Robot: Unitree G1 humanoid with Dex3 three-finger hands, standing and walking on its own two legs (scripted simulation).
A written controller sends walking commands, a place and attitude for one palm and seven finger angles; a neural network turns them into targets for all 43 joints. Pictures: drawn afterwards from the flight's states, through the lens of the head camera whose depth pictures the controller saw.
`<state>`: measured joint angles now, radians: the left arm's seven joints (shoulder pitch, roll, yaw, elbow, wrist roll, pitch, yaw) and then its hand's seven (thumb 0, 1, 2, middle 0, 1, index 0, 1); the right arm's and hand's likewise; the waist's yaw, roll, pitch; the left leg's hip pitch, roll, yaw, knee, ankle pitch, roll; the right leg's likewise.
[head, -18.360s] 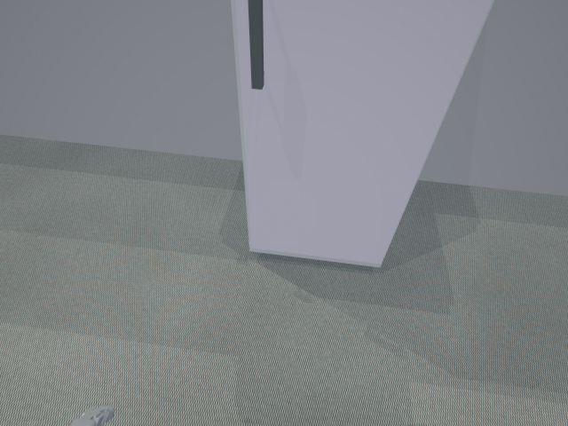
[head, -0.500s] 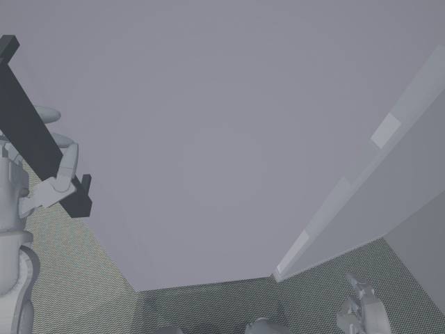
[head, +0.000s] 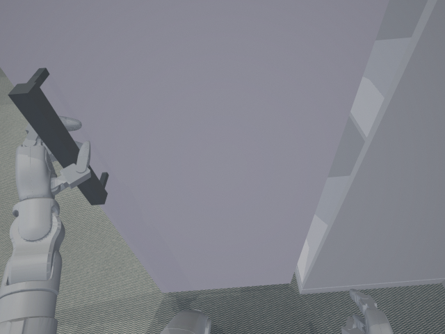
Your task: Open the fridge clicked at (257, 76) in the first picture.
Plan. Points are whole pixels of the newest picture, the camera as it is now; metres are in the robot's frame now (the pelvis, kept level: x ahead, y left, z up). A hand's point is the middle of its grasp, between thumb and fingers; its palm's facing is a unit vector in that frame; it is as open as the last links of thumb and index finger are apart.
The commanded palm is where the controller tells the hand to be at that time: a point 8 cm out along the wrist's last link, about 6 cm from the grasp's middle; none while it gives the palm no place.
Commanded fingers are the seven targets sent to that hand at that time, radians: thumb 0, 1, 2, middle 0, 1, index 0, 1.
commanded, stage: stop walking and hold the door back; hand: left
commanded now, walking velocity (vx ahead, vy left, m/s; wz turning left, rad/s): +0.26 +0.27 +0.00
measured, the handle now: (74, 145) +0.36 +0.27 +0.18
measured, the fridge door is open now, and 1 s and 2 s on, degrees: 90 83 81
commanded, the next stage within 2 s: loosen the grip on the handle in 1.46 s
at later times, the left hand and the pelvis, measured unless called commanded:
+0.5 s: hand (89, 134) +0.39 +0.26 +0.18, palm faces +0.28 -0.93 -0.22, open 6.0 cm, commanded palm +0.35 +0.32 +0.16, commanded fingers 0.00 0.90 0.90 -0.45 -1.40 -0.45 -1.40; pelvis -0.07 +0.03 +0.00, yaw -2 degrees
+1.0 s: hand (87, 142) +0.37 +0.26 +0.18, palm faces +0.24 -0.96 -0.15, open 6.0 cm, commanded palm +0.34 +0.32 +0.16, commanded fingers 0.00 0.90 0.90 -0.45 -1.40 -0.45 -1.40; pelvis -0.06 +0.06 -0.01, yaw -6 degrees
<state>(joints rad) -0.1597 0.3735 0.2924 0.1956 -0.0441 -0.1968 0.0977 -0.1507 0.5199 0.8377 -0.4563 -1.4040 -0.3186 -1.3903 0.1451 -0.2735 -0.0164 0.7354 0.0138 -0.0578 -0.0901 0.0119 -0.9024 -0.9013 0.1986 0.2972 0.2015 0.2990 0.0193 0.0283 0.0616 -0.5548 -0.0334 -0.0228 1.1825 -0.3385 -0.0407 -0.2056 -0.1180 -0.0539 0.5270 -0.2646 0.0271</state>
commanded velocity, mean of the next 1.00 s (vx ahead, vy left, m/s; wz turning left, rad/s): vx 0.09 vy -0.02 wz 0.00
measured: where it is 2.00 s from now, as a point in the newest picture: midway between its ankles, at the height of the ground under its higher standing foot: outside the picture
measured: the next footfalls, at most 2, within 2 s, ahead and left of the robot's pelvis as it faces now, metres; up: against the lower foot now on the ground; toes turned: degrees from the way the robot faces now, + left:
left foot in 0.30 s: -0.01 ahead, +0.15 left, +0.00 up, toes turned +6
right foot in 0.56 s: -0.03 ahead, -0.07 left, +0.00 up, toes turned -8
